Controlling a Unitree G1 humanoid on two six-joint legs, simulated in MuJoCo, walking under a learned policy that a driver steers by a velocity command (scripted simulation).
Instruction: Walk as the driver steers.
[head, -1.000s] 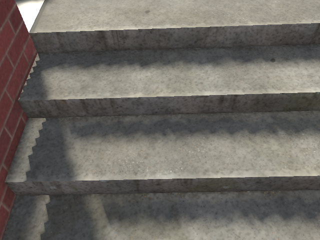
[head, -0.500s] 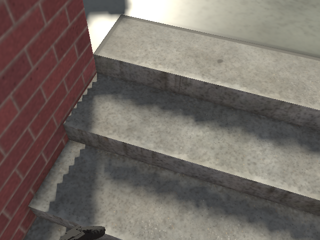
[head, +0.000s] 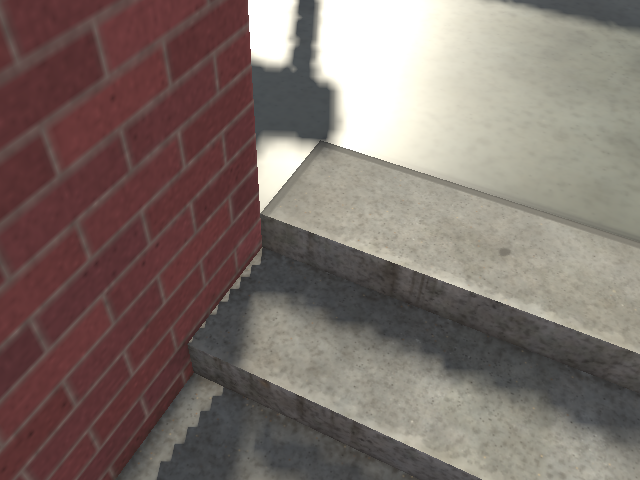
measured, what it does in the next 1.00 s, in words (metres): climbs: right foot 0.11 m higher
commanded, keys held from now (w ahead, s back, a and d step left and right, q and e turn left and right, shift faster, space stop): w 1.00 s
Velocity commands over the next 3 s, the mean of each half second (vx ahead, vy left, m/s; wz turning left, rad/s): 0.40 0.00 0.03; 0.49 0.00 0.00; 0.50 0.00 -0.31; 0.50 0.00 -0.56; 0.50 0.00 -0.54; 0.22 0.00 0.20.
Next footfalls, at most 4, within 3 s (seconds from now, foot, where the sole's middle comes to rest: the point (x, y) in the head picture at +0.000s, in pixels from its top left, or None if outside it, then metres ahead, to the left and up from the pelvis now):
0.48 right None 0.36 -0.17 -0.66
1.02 left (355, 353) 0.72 -0.04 -0.55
1.58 right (450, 213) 1.02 -0.25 -0.44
2.14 left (452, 119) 1.39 -0.30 -0.44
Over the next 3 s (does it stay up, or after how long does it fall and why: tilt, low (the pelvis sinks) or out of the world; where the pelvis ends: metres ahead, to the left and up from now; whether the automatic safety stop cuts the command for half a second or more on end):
stays up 1.43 -0.52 0.33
